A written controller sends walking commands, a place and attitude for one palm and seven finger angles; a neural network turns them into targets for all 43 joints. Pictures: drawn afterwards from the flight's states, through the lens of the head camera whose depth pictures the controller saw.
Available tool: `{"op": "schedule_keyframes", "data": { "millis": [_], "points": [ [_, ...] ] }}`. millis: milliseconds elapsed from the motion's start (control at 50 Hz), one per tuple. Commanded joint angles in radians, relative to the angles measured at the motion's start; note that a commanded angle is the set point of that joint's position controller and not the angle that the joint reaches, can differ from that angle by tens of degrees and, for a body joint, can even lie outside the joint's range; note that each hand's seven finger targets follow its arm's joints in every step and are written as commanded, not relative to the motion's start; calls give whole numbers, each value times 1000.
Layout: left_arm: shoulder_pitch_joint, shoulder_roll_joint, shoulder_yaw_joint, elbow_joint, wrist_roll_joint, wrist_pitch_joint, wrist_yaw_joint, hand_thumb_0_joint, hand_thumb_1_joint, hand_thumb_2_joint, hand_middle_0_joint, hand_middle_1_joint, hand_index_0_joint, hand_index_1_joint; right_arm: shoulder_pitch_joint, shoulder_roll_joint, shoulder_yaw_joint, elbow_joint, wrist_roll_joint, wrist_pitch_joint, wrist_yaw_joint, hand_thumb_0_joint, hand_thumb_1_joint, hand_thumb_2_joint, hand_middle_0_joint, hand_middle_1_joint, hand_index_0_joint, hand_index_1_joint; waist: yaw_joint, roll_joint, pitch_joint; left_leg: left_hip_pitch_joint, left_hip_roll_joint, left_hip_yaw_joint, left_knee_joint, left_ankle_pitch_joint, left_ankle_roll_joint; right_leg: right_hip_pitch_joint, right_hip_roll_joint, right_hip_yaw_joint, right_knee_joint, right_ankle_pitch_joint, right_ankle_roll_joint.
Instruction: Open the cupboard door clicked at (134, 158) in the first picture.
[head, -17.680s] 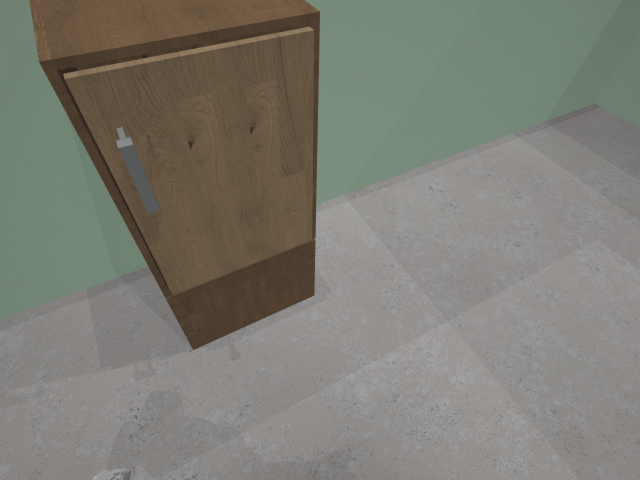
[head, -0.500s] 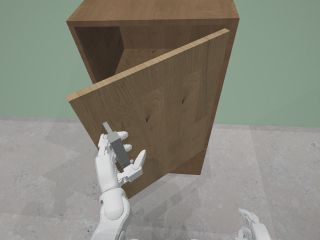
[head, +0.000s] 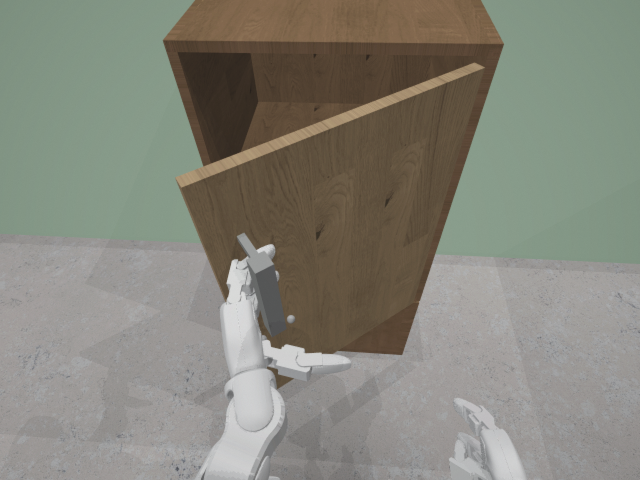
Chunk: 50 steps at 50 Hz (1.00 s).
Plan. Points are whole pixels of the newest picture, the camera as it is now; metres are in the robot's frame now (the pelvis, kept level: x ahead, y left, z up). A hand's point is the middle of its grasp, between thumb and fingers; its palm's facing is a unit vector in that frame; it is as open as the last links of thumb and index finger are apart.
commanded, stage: slide the hand sideways off the handle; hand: left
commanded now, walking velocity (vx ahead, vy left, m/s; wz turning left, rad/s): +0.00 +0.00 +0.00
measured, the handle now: (260, 286) +0.34 +0.10 +0.06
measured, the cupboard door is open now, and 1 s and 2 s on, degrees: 37 38 38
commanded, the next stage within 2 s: draw the hand back to the body in 1.30 s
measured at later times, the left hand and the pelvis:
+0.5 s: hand (289, 350) +0.26 +0.05 +0.06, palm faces -0.12 -0.99 +0.01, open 16.1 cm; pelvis -0.01 +0.02 +0.00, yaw -1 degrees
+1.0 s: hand (231, 373) +0.23 +0.11 +0.05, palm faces -0.03 -1.00 -0.04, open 16.0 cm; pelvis +0.02 +0.00 -0.01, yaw -1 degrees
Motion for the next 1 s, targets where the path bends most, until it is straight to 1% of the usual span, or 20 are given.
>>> {"op": "schedule_keyframes", "data": {
  "millis": [0, 80, 100, 120, 140, 180, 220, 260, 300, 340, 400, 480, 500, 520, 540, 600, 720, 760, 840, 980],
  "points": [
    [-214, -143, -3, -218, 19, -37, 37, 0, -500, 300, -150, -300, -150, -300, -87, -92, -35, -155, 4, -52, -5, 0, -900, -900, 200, 300, 200, 300, 3, -102, -204, 95, -11, -28, -119, 205, 13, 110, 8, 16, -147, 192, 9],
    [-262, -148, -6, -216, 14, -21, 44, 0, -500, 300, -150, -300, -150, -300, -99, -94, -31, -148, 6, -47, -4, 0, -900, -900, 200, 300, 200, 300, -3, -101, -188, 85, -12, -30, -119, 163, 12, 87, 8, 20, -155, 134, 10],
    [-270, -32, -217, -202, 124, -66, -172, 0, -500, 300, -150, -300, -150, -300, -22, -134, -27, -114, 10, -45, 0, 0, -900, -900, 200, 300, 200, 300, -100, -161, -89, 85, -12, -33, -102, 169, 34, 26, -2, 51, -146, 208, 15],
    [-323, 50, -127, -294, 86, -116, -291, 0, -500, 300, -150, -300, -150, -300, -16, -132, -41, -146, 21, -49, -8, 0, -900, -900, 200, 300, 200, 300, -61, -95, -204, 103, -16, -26, -93, 185, 38, 68, -9, 60, -129, 242, 9],
    [-310, 78, -124, -297, 73, -137, -363, 0, -500, 300, -150, -300, -150, -300, -16, -132, -39, -153, 25, -48, -16, 0, -900, -900, 200, 300, 200, 300, -48, -61, -242, 123, -18, -28, -92, 201, 40, 90, -9, 65, -116, 264, 3],
    [-300, 66, -146, -312, 21, -155, -486, 0, -500, 300, -150, -300, -150, -300, -12, -130, -31, -173, 38, -64, -23, 0, -900, -900, 200, 300, 200, 300, -54, -42, -249, 137, -19, -33, -95, 195, 40, 91, -8, 63, -118, 258, 5],
    [-253, 22, -137, -316, -76, -136, -557, 0, -500, 300, -150, -300, -150, -300, -27, -126, -23, -202, 61, -79, -30, 0, -900, -900, 200, 300, 200, 300, -47, -21, -213, 148, -15, -41, -117, 154, 34, 78, 0, 45, -133, 194, 5],
    [-246, -3, -96, -303, -157, -102, -555, 0, -500, 300, -150, -300, -150, -300, -44, -131, -17, -215, 76, -95, -39, 0, -900, -900, 200, 300, 200, 300, -46, -76, -154, 128, -13, -54, -147, 63, 29, 62, 9, 29, -167, 85, 14],
    [-189, 4, -47, -300, -188, -77, -518, 0, -500, 300, -150, -300, -150, -300, -58, -137, -14, -226, 79, -106, -40, 0, -900, -900, 200, 300, 200, 300, -22, -123, -137, 113, -13, -63, -172, 36, 25, 68, 12, 15, -170, 46, 15],
    [-162, 44, 3, -311, -168, -70, -469, 0, -500, 300, -150, -300, -150, -300, -49, -141, -17, -225, 72, -107, -36, 0, -900, -900, 200, 300, 200, 300, -9, -143, -139, 102, -14, -60, -172, 49, 22, 73, 9, 16, -157, 53, 16],
    [-98, 71, 10, -329, -99, -80, -413, 0, -500, 300, -150, -300, -150, -300, -39, -138, -20, -235, 61, -102, -20, 0, -900, -900, 200, 300, 200, 300, 5, -108, -141, 92, -12, -53, -162, 72, 21, 58, 5, 19, -130, 67, 11],
    [-32, 113, 43, -371, -74, -93, -403, 0, -500, 300, -150, -300, -150, -300, -31, -133, -20, -252, 53, -90, -9, 0, -900, -900, 200, 300, 200, 300, 14, -99, -153, 69, -14, -33, -141, 85, 23, 74, 4, 35, -128, 82, 9],
    [-2, 141, 70, -376, -72, -92, -407, 0, -500, 300, -150, -300, -150, -300, -31, -135, -21, -256, 53, -84, -11, 0, -900, -900, 200, 300, 200, 300, 28, -100, -157, 63, -17, -28, -140, 97, 24, 94, 5, 39, -130, 92, 6],
    [-11, 137, 62, -399, -79, -91, -416, 0, -500, 300, -150, -300, -150, -300, -35, -132, -18, -263, 54, -81, -12, 0, -900, -900, 200, 300, 200, 300, 21, -74, -158, 66, -18, -20, -137, 93, 25, 95, 3, 46, -136, 94, 8],
    [-4, 162, 88, -396, -83, -90, -420, 0, -500, 300, -150, -300, -150, -300, -29, -133, -18, -260, 55, -76, -16, 0, -900, -900, 200, 300, 200, 300, 18, -93, -148, 58, -18, -20, -134, 86, 25, 95, 4, 49, -140, 91, 9],
    [31, 162, 97, -416, -103, -78, -444, 0, -500, 300, -150, -300, -150, -300, -33, -133, -14, -267, 58, -71, -23, 0, -900, -900, 200, 300, 200, 300, 20, -61, -136, 57, -18, -20, -135, 96, 24, 99, 8, 47, -139, 105, 9],
    [161, 181, 157, -443, -161, -68, -486, 0, -500, 300, -150, -300, -150, -300, -19, -133, -17, -272, 63, -71, -34, 0, -900, -900, 200, 300, 200, 300, 22, -105, -140, 48, -21, -11, -122, 155, 21, 145, 12, 50, -139, 197, 17],
    [183, 181, 151, -489, -164, -76, -498, 0, -500, 300, -150, -300, -150, -300, -12, -132, -20, -275, 62, -77, -32, 0, -900, -900, 200, 300, 200, 300, 17, -92, -160, 57, -22, -10, -111, 179, 22, 147, 11, 51, -129, 235, 19],
    [303, 231, 200, -529, -170, -98, -533, 0, -500, 300, -150, -300, -150, -300, 8, -135, -28, -276, 60, -83, -32, 0, -900, -900, 200, 300, 200, 300, 22, -89, -173, 45, -21, -6, -87, 238, 22, 166, 10, 60, -106, 332, 21],
    [417, 281, 251, -613, -228, -153, -638, 0, -500, 300, -150, -300, -150, -300, 23, -144, -40, -276, 67, -110, -42, 0, -900, -900, 200, 300, 200, 300, 4, -71, -180, 12, -25, -9, -36, 253, 22, 154, 6, 76, -86, 399, 34]
  ]
}}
